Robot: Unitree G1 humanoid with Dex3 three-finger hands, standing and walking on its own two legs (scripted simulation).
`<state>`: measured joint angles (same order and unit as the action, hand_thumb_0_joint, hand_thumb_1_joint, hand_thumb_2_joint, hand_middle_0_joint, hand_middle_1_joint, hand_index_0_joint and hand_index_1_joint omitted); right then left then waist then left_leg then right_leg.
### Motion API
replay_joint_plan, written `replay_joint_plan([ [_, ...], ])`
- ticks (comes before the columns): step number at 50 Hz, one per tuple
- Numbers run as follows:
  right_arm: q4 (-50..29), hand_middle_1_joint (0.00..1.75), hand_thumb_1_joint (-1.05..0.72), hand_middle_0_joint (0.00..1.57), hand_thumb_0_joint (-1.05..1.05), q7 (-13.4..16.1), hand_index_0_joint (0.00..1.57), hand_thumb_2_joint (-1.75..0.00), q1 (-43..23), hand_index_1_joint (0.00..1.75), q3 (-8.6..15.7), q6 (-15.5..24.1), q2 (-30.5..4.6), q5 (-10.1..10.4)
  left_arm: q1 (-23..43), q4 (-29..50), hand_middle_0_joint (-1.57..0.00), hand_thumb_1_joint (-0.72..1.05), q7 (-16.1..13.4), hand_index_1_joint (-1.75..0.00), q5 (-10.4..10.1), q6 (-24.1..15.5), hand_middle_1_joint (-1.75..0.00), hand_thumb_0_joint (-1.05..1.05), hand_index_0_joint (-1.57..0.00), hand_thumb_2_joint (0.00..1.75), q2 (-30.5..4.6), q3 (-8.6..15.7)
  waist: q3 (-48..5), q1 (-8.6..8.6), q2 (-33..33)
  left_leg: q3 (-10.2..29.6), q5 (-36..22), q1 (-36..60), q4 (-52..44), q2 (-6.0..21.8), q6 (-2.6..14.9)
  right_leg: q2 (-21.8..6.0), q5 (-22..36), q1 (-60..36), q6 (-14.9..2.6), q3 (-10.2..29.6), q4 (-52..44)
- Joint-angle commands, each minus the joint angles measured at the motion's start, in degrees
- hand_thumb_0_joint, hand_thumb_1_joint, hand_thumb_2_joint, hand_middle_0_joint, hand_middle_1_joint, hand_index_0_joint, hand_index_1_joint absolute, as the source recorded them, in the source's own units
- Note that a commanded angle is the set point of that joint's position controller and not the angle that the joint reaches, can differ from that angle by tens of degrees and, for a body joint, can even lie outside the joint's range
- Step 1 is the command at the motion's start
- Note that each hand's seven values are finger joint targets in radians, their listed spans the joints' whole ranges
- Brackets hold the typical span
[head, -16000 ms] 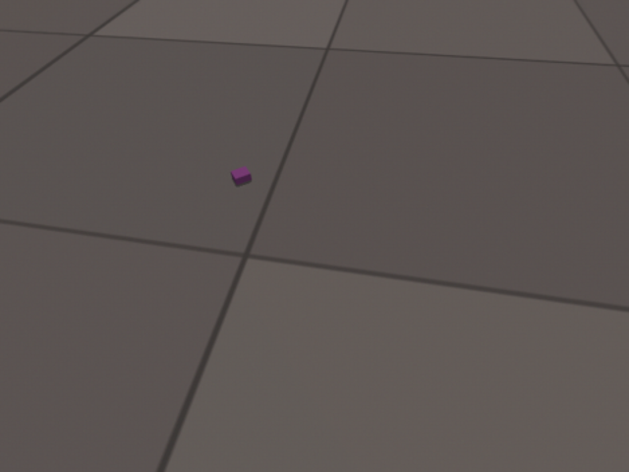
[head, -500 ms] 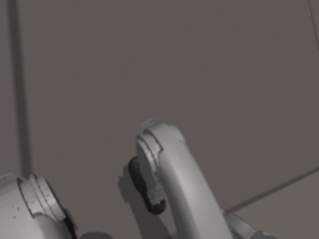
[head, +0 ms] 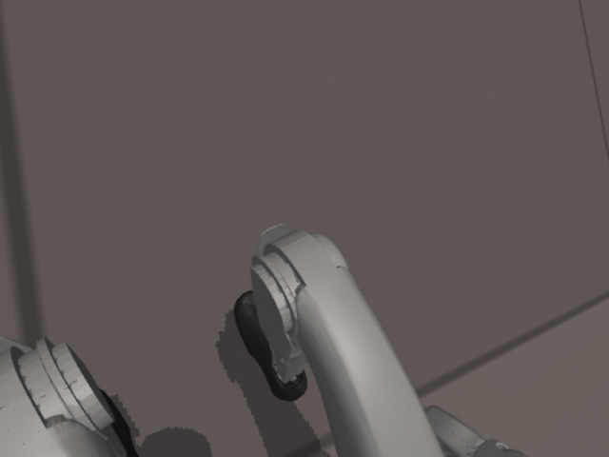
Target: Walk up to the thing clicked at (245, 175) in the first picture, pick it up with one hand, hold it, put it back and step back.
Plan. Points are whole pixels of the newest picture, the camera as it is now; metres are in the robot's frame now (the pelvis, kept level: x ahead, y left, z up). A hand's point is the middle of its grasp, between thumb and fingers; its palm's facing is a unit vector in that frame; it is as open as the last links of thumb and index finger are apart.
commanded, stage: close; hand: left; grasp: from above
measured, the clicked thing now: out of the picture +0.45 +0.36 -0.29
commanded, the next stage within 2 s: settle in 1.26 s
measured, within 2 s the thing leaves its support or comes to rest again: leaves its support in 1.66 s
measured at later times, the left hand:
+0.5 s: hand out of the picture +0.43 +0.34 -0.25, palm faces -0.34 -0.29 -0.89, open 10.8 cm
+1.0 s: hand out of the picture +0.44 +0.35 -0.25, palm faces -0.33 -0.28 -0.90, open 9.5 cm
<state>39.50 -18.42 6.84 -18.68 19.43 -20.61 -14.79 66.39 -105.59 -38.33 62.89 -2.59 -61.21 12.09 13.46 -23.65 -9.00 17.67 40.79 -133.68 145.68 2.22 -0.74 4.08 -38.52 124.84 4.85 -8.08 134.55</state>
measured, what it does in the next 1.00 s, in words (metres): stands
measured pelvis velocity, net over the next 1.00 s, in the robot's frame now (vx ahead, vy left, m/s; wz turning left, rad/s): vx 0.00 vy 0.00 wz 0.00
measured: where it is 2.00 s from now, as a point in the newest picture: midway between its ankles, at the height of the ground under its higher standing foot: (207, 412)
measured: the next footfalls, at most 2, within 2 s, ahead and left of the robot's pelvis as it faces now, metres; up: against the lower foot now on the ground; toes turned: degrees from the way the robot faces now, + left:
none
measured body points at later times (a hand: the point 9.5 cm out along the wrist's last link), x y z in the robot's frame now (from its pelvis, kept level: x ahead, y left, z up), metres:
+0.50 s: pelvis +0.00 +0.00 +0.00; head +0.28 +0.13 +0.32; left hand +0.45 +0.36 -0.20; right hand +0.03 -0.24 -0.04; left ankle +0.06 +0.13 -0.28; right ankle +0.12 -0.13 -0.27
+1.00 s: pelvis +0.00 +0.00 +0.01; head +0.29 +0.13 +0.32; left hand +0.46 +0.36 -0.20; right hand +0.03 -0.24 -0.04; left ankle +0.06 +0.13 -0.28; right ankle +0.12 -0.13 -0.27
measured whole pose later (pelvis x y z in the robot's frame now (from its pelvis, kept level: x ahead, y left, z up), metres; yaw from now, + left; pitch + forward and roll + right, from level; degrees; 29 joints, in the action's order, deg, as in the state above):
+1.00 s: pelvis +0.00 +0.00 +0.01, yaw +0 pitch +27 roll -16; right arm 38.5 -17.8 6.8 -19.0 18.8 -20.9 -14.4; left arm 66.4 -104.4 -38.1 62.2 -2.1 -61.1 10.8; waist 13.5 -23.8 -8.9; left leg 18.0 40.7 -133.0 144.3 2.4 -0.9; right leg 3.9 -38.1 124.1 4.9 -8.6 132.9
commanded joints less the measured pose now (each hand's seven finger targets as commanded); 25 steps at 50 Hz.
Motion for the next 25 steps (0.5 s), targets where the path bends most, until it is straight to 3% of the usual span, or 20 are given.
replay_joint_plan([
  [1, 1.7, 0.3, -0.89, 0.2, 0.0, 0.2, 0.2, -0.9, 12.1, 0.3, 5.5, -0.4, -20.0, 0.3, 13.5, 6.5, -0.38, -0.17, -2.4, -0.73, -0.2, 0.2, -0.73, 0.0, -0.37, 0.67, -12.4, -0.8, -38.2, -3.59, 34.6, -6.6, -14.8, 31.6, -15.9, 2.8, -0.23, 1.8, 17.4, -19.8, -5.29, -9.1, -10.8],
  [5, 1.6, 0.3, -0.89, 0.2, 0.0, 0.1, 0.2, -0.9, 11.8, 0.3, 6.1, -0.5, -20.4, 0.3, 14.1, 6.9, -0.4, -0.12, -1.8, -0.71, -0.5, 0.4, -0.72, 0.0, -0.41, 0.63, -10.7, -2.5, -35.9, -4.28, 34.2, -7.2, -13.3, 29.7, -15.7, 2.6, 0.04, 1.9, 16.5, -19.6, -5.23, -8.7, -11.5],
  [10, 1.3, 0.3, -0.89, 0.2, 0.0, 0.2, 0.2, -0.9, 12.1, 0.3, 6.2, -0.6, -20.4, 0.8, 11.4, 5.7, -0.45, -0.07, -0.9, -0.66, -0.6, 1.0, -0.67, 0.0, -0.45, 0.59, -10.1, -2.5, -36.4, -3.4, 32.2, -7.3, -13.8, 29.2, -15.9, 2.4, 0.21, 2.1, 16.6, -19.8, -5.29, -8.6, -11.9],
  [12, 1.3, 0.3, -0.89, 0.2, 0.0, 0.0, 0.2, -0.9, 11.8, 0.3, 5.2, -0.4, -19.2, 0.9, 11.7, 4.8, -0.48, -0.03, -0.7, -0.63, -0.9, 1.1, -0.64, 0.0, -0.49, 0.56, -9.4, -2.9, -35.3, -3.92, 31.6, -6.8, -13.6, 28.8, -15.9, 2.5, 0.24, 1.8, 16.4, -18.4, -5.09, -9.0, -11.4],
  [16, 0.5, 0.3, -0.89, 0.2, 0.0, 0.4, 0.2, -0.9, 11.6, 0.3, 6.0, -0.8, -20.7, 1.1, 12.5, 6.8, -0.5, -0.01, -0.9, -0.62, -1.2, 0.5, -0.63, 0.0, -0.51, 0.53, -12.0, -2.1, -35.9, -3.24, 31.7, -6.7, -12.1, 28.7, -16.8, 2.6, 0.28, 2.0, 15.3, -19.5, -5.29, -8.7, -11.9],
  [20, 0.6, 0.3, -0.89, 0.2, 0.0, 0.5, 0.2, -0.9, 11.9, 0.3, 5.3, -0.9, -20.0, 0.9, 12.7, 6.0, -0.55, 0.04, -1.6, -0.56, -0.7, 0.1, -0.57, 0.0, -0.55, 0.5, -11.7, -1.7, -36.3, -3.58, 32.5, -6.5, -13.5, 29.9, -16.6, 2.7, 0.03, 1.8, 16.2, -19.2, -5.29, -8.8, -11.2],
  [25, 0.5, 0.3, -0.89, 0.2, 0.0, 0.8, 0.2, -0.9, 11.3, 0.3, 5.0, -0.8, -19.9, 0.6, 13.4, 5.5, -0.62, 0.14, -1.8, -0.5, -0.4, -0.2, -0.51, 0.0, -0.63, 0.43, -11.7, -2.3, -35.0, -4.34, 32.1, -7.4, -11.1, 28.3, -16.1, 2.5, 0.3, 2.0, 14.7, -19.6, -5.17, -8.5, -12.3],
])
